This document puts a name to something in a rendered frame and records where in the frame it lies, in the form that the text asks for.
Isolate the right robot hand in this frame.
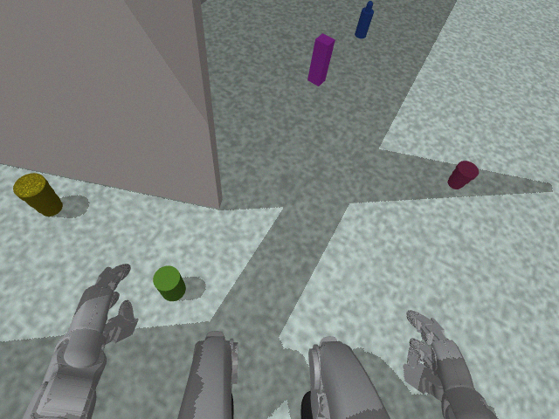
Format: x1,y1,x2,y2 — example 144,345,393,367
404,310,474,401

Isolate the right robot arm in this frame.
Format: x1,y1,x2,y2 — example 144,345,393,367
441,387,498,419

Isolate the left robot hand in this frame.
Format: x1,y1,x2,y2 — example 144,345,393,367
67,264,139,344

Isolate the left robot arm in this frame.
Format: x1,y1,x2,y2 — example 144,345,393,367
22,329,107,419

